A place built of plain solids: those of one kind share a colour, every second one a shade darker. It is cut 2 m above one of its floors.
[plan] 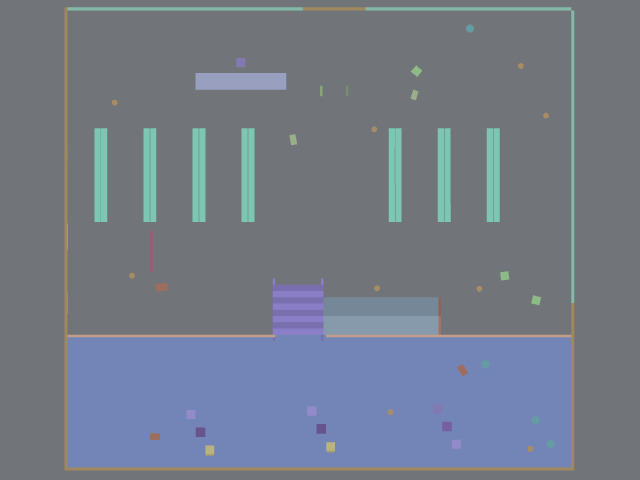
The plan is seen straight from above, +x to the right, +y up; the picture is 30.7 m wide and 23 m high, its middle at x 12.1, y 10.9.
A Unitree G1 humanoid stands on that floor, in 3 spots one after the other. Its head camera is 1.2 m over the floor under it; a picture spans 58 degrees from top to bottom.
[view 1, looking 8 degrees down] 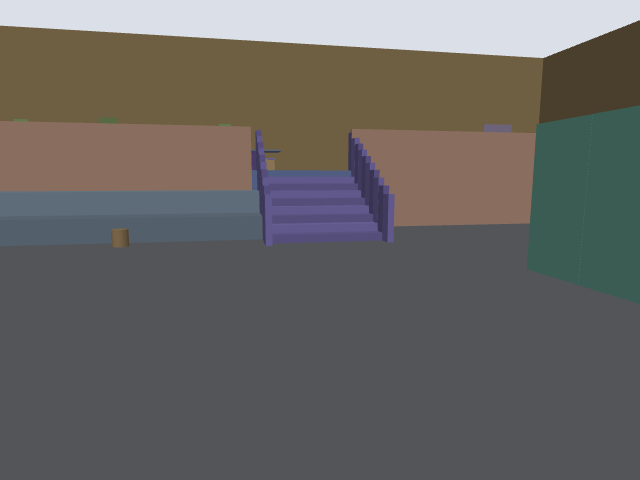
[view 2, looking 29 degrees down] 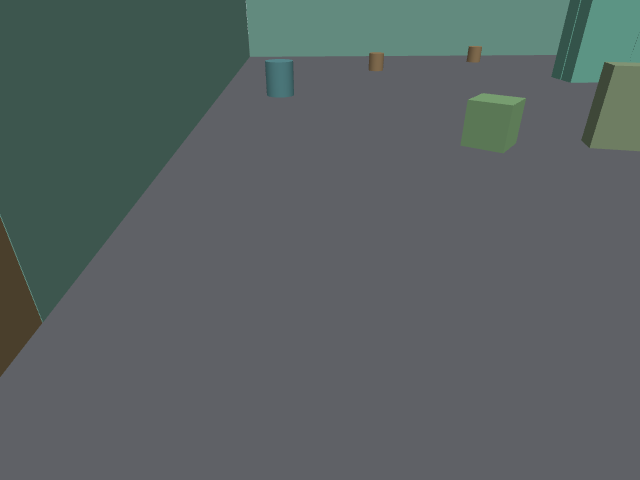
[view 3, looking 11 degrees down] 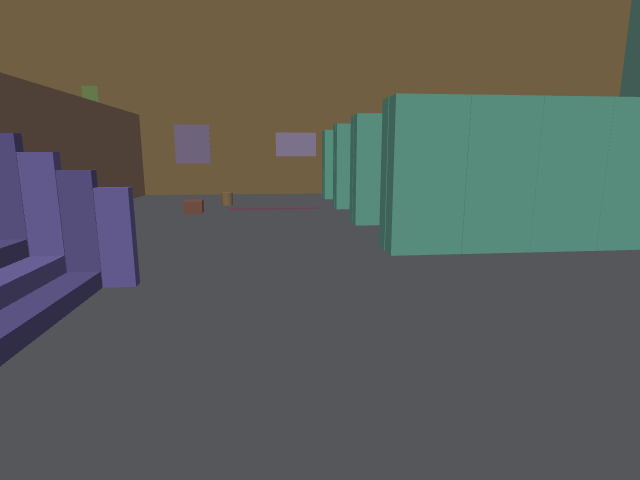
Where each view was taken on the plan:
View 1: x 12.78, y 16.84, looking -101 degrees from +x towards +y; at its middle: stair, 8.31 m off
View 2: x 12.78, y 20.80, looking -3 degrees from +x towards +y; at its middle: ground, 2.48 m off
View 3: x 14.00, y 10.36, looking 174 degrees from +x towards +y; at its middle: ground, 6.29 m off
